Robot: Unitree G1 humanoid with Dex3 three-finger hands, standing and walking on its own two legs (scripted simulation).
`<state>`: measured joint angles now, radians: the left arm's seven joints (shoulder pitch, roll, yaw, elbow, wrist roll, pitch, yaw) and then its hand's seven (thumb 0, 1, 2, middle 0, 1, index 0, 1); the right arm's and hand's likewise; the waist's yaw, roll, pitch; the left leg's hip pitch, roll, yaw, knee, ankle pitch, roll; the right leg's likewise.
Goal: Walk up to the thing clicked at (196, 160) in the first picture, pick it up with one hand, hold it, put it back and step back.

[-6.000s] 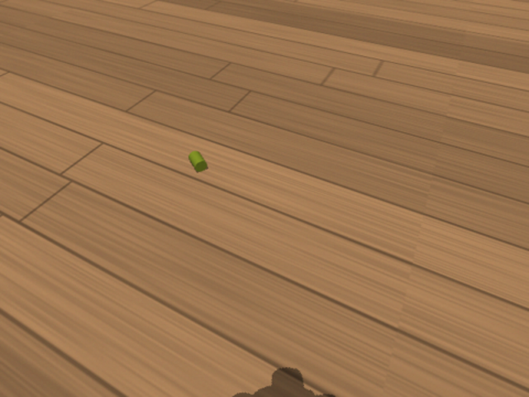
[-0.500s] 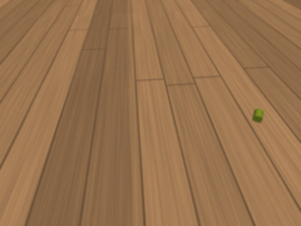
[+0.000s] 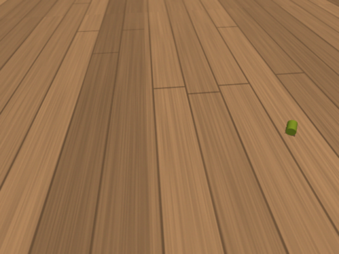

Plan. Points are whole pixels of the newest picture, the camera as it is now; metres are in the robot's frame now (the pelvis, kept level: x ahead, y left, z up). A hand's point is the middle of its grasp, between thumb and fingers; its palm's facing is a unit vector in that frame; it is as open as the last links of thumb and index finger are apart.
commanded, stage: stand
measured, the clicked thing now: (291, 127) +1.16 -0.93 -0.75
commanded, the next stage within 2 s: walk up in 0.04 s
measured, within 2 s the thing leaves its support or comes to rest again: neither
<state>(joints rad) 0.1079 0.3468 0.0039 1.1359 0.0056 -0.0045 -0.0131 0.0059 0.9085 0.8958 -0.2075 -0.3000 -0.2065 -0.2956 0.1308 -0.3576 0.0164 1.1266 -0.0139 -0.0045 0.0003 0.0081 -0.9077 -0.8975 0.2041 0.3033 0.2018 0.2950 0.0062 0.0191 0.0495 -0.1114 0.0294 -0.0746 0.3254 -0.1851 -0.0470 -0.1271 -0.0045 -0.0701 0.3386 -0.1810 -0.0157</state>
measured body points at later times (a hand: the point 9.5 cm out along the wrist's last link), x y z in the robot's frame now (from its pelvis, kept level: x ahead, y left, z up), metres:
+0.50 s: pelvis -0.01 +0.06 -0.01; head +0.04 +0.07 +0.44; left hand +0.15 +0.34 -0.14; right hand -0.03 -0.27 -0.11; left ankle +0.01 +0.16 -0.75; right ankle -0.07 -0.09 -0.69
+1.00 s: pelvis -0.01 +0.02 -0.02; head +0.01 -0.01 +0.43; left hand +0.23 +0.24 -0.12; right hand -0.11 -0.28 -0.14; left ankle +0.09 +0.14 -0.71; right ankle -0.05 -0.07 -0.75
